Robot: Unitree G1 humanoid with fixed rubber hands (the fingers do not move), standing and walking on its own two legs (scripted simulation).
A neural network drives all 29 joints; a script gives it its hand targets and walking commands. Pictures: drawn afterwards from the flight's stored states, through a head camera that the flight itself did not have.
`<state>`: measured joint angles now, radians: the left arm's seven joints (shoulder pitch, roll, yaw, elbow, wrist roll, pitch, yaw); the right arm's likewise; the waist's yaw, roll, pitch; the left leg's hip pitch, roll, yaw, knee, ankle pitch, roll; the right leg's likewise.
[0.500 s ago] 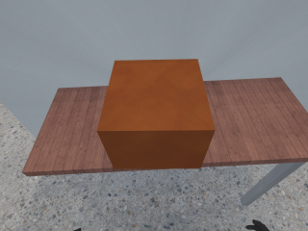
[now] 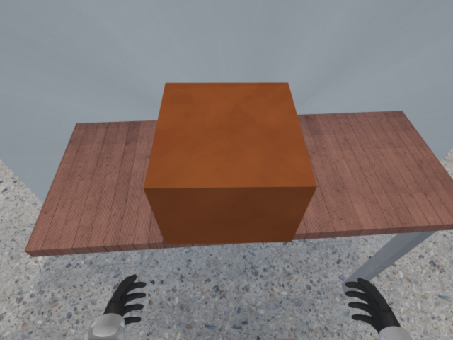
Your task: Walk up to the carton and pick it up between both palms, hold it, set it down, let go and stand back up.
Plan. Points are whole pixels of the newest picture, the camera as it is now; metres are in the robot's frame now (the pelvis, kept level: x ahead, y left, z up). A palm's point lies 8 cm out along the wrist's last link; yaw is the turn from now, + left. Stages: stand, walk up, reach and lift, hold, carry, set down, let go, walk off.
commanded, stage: reach and lift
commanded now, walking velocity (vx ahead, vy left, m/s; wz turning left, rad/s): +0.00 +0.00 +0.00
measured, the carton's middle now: (227, 161) +0.45 +0.00 +0.02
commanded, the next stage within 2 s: none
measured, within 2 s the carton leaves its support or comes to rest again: neither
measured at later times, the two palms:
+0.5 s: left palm (90, 326) +0.16 +0.25 -0.05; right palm (369, 310) +0.16 -0.23 -0.05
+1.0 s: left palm (78, 331) +0.15 +0.25 -0.01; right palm (372, 305) +0.16 -0.21 -0.01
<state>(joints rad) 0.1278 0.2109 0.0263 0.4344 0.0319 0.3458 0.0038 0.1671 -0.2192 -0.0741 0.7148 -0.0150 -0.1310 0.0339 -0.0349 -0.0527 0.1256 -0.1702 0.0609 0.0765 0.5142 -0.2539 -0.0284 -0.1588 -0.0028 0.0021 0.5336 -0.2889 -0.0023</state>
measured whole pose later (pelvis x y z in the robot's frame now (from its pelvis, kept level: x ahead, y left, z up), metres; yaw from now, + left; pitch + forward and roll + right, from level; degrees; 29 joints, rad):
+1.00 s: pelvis +0.00 +0.01 +0.01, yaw +0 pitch -5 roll +0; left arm 0.34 0.33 -0.11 0.33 -0.29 -0.20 0.02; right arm 0.39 -0.15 -0.07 0.27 0.16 -0.16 -0.01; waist 0.03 -0.01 0.03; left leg -0.11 0.03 0.07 0.38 -0.18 -0.01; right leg -0.09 -0.02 0.01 0.39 -0.21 0.01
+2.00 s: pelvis +0.03 +0.01 +0.02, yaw +0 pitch -1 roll +0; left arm -0.06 0.34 0.09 0.07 -0.29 0.29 -0.04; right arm 0.06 -0.32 -0.04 0.02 0.35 0.17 -0.10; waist -0.01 0.00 0.04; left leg -0.10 0.04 0.05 0.30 -0.18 -0.02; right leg -0.08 0.00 0.03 0.29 -0.19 0.01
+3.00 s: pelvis +0.01 +0.01 +0.01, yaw +1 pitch +6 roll -1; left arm -0.80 0.42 0.05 0.73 -0.25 0.35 -0.03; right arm -0.73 -0.41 0.03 0.79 0.43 0.21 -0.04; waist -0.05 -0.01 -0.05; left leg -0.31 0.04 0.02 0.38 -0.17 -0.01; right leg -0.26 0.01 0.01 0.32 -0.16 0.01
